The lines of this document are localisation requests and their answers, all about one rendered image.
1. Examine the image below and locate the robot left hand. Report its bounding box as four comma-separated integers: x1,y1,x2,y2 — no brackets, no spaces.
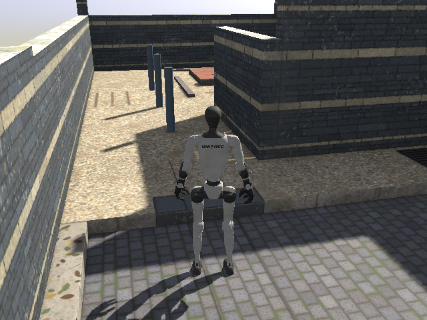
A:
174,186,190,201

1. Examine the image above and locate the robot right upper arm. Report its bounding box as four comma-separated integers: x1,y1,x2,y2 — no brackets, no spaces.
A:
227,135,246,171

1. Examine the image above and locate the left robot forearm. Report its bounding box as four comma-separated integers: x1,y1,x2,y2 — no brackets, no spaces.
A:
176,162,189,188

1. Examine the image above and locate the robot left upper arm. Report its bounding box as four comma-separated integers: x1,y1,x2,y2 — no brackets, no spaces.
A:
182,135,199,172

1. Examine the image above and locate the left robot shin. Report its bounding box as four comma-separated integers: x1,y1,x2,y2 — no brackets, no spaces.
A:
193,221,202,266

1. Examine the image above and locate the robot torso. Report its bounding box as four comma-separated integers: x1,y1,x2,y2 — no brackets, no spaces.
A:
197,132,229,199

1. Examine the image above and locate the right robot forearm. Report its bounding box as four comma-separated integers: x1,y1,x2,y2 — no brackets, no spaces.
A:
239,161,252,190

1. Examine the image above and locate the robot right hand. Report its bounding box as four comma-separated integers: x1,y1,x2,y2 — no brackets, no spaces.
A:
239,188,254,204

